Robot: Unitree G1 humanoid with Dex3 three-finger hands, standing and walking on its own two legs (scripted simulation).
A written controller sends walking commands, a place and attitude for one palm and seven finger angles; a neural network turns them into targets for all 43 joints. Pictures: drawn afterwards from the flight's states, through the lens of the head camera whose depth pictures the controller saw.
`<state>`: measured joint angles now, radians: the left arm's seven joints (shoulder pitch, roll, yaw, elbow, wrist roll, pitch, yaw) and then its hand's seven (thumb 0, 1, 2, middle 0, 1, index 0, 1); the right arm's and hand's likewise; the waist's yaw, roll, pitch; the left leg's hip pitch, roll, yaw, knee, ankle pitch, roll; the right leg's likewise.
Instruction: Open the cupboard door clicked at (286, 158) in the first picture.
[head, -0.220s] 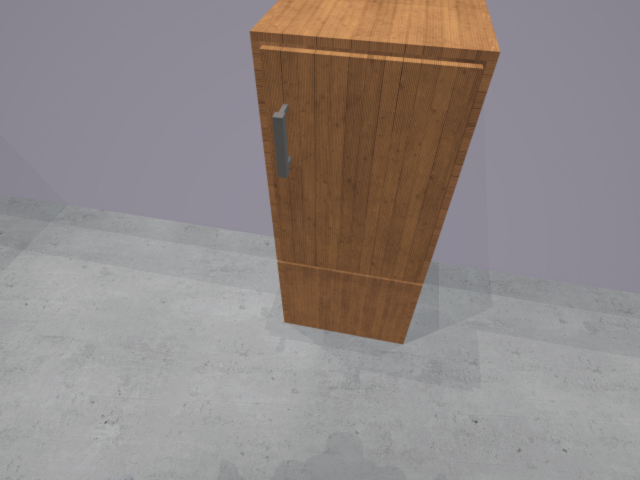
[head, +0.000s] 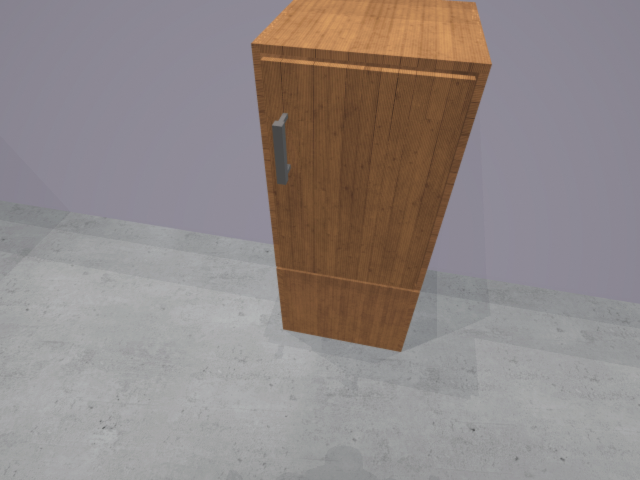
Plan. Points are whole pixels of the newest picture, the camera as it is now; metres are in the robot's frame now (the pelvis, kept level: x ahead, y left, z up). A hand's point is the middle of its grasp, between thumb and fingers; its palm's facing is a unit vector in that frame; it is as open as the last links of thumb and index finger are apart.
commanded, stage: stand and wait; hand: left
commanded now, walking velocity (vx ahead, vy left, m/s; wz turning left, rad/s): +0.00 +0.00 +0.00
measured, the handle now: (283, 149) +0.73 +0.12 +0.03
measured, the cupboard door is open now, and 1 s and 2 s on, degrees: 0 0 0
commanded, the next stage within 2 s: look at it before walking up in 0.60 s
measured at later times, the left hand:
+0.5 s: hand out of the picture +0.05 +0.23 -0.16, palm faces -0.03 -0.95 -0.32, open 7.4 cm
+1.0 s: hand out of the picture +0.07 +0.22 -0.16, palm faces -0.02 -0.95 -0.30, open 7.4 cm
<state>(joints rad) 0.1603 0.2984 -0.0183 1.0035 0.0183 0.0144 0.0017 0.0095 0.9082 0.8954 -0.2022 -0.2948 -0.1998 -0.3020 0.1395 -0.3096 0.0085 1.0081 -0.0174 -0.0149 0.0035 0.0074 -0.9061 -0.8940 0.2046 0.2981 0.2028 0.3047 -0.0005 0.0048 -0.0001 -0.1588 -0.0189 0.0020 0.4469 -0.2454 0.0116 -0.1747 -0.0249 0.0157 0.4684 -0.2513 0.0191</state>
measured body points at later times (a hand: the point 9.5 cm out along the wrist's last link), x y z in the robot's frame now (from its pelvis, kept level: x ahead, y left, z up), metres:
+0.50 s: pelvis -0.01 -0.01 +0.00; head +0.00 -0.02 +0.45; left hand +0.05 +0.27 -0.13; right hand +0.04 -0.30 -0.14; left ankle +0.00 +0.11 -0.74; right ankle +0.00 -0.13 -0.74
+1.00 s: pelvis +0.00 -0.01 +0.01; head +0.00 -0.01 +0.46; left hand +0.07 +0.27 -0.13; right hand +0.07 -0.29 -0.14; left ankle +0.00 +0.11 -0.74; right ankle +0.00 -0.13 -0.74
